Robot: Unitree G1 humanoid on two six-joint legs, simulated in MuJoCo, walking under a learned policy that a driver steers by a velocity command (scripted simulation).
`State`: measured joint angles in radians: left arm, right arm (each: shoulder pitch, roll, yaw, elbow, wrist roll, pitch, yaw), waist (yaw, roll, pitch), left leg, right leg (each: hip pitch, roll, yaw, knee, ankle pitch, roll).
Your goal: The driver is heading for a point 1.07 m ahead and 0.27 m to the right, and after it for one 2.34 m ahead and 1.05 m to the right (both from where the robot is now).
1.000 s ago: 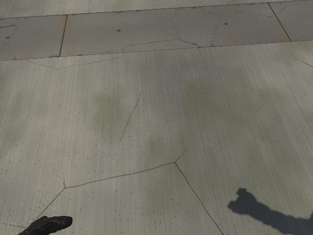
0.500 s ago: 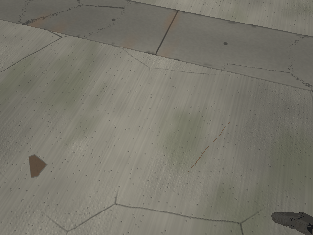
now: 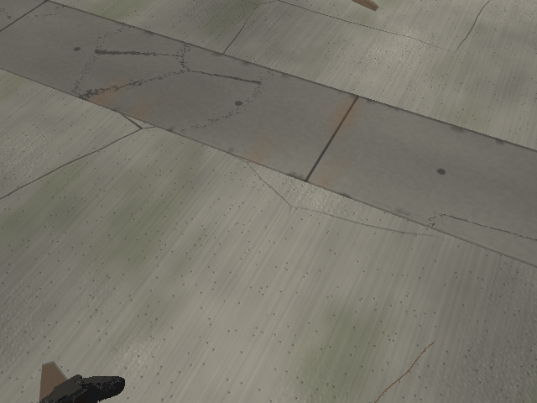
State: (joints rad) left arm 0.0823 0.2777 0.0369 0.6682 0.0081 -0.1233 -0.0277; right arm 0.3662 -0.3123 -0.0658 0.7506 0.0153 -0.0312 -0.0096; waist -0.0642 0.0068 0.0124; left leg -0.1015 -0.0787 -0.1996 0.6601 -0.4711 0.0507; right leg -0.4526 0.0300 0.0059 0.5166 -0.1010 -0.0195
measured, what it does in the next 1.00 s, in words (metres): walks ahead, turning right: left foot, then right foot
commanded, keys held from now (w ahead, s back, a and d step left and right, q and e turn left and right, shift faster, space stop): w+e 0.98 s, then w+q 0.02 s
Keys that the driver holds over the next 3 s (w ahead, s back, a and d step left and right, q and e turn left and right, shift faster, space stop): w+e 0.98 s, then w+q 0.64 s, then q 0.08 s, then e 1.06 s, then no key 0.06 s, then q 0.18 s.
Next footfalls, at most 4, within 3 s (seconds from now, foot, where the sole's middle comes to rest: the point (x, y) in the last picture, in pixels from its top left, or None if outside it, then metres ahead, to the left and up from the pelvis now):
0.44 left None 0.39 0.10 -0.76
0.94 right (362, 359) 0.57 -0.25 -0.76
1.50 left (321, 238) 0.95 -0.19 -0.76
1.94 right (389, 191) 1.12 -0.44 -0.76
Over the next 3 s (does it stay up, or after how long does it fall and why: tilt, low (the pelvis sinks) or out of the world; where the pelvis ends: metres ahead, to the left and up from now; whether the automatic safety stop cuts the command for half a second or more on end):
stays up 1.03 -0.32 0.02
